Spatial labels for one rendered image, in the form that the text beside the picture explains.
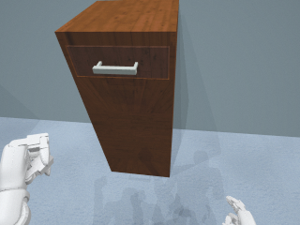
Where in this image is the drawer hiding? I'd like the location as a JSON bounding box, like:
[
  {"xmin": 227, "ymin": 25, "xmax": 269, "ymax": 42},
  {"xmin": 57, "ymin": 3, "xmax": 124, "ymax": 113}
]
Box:
[{"xmin": 67, "ymin": 45, "xmax": 170, "ymax": 79}]

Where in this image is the cabinet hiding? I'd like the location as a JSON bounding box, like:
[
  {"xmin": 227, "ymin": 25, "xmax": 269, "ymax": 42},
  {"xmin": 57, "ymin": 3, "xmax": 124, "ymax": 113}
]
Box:
[{"xmin": 54, "ymin": 0, "xmax": 179, "ymax": 178}]

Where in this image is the robot left hand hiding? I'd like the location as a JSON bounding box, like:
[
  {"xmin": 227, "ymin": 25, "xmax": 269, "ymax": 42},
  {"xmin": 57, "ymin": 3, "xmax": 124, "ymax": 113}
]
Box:
[{"xmin": 0, "ymin": 132, "xmax": 54, "ymax": 192}]

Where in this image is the handle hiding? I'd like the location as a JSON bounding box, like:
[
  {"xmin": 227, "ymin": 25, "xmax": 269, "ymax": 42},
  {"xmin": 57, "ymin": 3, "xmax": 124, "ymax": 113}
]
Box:
[{"xmin": 92, "ymin": 61, "xmax": 139, "ymax": 75}]

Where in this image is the left robot forearm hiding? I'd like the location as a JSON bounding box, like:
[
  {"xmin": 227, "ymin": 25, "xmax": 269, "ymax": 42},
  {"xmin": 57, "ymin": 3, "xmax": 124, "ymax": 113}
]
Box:
[{"xmin": 0, "ymin": 188, "xmax": 32, "ymax": 225}]

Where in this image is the robot right hand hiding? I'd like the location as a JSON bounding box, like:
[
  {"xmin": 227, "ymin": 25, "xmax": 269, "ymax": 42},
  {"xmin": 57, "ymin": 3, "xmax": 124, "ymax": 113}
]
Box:
[{"xmin": 222, "ymin": 196, "xmax": 257, "ymax": 225}]

